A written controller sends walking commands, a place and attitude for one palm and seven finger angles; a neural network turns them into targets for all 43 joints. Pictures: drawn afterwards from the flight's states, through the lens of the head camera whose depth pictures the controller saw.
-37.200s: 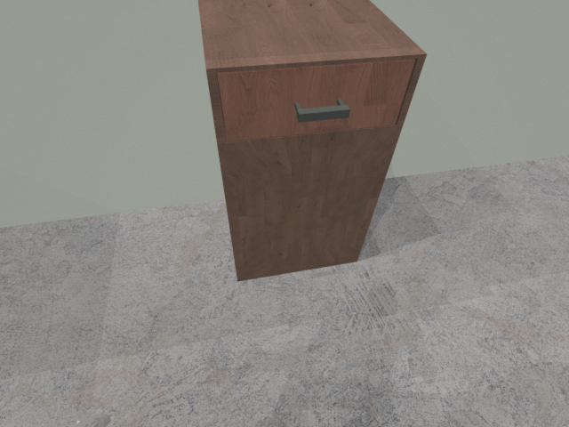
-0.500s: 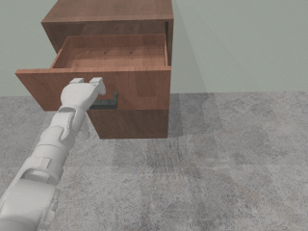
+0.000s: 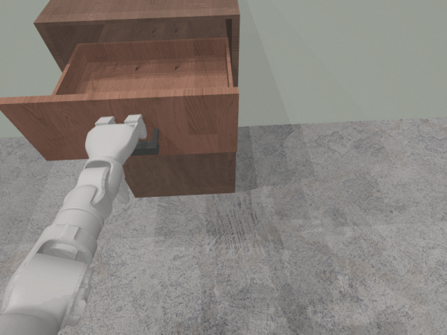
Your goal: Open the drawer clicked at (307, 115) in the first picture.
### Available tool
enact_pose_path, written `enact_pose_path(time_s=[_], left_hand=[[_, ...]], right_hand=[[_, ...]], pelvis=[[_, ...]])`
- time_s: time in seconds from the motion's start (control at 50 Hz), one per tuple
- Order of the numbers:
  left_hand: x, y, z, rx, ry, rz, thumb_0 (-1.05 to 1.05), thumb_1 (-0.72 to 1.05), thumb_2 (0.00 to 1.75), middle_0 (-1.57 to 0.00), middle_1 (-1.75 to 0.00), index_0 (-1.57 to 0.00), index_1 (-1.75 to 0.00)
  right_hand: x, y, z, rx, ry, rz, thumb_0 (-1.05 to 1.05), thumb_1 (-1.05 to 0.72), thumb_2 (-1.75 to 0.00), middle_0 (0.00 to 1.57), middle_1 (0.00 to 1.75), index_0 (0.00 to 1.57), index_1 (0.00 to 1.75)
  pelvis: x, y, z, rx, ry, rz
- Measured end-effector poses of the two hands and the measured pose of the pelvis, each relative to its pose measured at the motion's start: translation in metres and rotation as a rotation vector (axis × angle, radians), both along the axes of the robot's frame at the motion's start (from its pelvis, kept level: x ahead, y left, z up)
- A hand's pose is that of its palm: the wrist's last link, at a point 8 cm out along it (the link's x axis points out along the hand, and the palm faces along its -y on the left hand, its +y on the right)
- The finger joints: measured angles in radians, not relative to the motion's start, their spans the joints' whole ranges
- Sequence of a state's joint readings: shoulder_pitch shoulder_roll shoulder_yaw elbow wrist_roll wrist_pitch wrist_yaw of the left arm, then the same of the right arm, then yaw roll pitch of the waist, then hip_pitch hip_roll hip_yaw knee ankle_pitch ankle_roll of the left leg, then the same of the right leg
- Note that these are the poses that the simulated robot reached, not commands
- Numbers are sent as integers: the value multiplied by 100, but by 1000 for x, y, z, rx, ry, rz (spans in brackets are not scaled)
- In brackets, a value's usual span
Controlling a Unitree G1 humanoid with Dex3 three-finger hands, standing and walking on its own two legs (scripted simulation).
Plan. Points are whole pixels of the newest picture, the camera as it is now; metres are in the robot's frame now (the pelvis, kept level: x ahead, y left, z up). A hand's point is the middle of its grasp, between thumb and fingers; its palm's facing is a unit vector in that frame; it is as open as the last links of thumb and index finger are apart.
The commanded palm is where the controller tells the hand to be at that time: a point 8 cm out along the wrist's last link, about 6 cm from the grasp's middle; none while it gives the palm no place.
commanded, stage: lower the fingers behind the handle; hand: left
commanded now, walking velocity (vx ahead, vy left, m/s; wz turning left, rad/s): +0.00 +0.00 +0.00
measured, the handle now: (129, 141) +0.50 +0.19 +0.04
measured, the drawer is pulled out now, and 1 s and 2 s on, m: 0.29 0.29 0.30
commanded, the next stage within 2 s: close the thumb around the handle in 0.80 s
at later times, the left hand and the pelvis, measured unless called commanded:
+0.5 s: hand (128, 166) +0.45 +0.19 +0.01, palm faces -0.05 -0.02 -1.00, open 13.8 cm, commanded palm +0.43 +0.20 +0.07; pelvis +0.00 +0.00 -0.01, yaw +0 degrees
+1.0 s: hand (127, 166) +0.45 +0.20 +0.01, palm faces -0.05 -0.03 -1.00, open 13.6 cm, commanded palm +0.42 +0.20 +0.07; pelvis +0.00 +0.00 -0.01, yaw +0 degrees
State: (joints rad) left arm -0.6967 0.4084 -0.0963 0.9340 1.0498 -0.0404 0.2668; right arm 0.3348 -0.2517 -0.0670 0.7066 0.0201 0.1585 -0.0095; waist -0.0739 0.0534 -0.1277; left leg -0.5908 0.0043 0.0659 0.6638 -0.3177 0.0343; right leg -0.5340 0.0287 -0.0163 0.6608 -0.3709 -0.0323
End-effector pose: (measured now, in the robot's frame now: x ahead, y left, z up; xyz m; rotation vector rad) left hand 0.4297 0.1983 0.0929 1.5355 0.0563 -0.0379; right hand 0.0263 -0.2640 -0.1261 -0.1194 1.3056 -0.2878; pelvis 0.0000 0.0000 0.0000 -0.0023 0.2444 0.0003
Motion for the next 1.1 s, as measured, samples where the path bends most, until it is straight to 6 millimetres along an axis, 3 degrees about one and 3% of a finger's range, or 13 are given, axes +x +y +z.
enact_pose_path(time_s=[0.38, 0.94, 1.1], left_hand=[[-1, -3, -25, 8, -3, 15, 0, -48, 30, -32, -120, -32, -120], [-1, -1, -25, 3, -8, 9, 0, -48, 30, -31, -120, -32, -120], [0, 1, -24, -3, -5, 14, 0, -31, 37, -32, -122, -34, -122]], right_hand=[[11, -4, -4, -17, -30, 16, 1, -90, -90, 20, 30, 20, 30], [8, -7, -4, -23, -14, 2, 1, -90, -90, 20, 30, 20, 30], [14, -5, -3, -26, -29, 8, 1, -90, -90, 20, 30, 20, 30]], pelvis=[[-2, -2, -7, -3, 37, 6], [1, -4, -7, -4, 39, 3], [1, -2, -7, -4, 38, 3]])
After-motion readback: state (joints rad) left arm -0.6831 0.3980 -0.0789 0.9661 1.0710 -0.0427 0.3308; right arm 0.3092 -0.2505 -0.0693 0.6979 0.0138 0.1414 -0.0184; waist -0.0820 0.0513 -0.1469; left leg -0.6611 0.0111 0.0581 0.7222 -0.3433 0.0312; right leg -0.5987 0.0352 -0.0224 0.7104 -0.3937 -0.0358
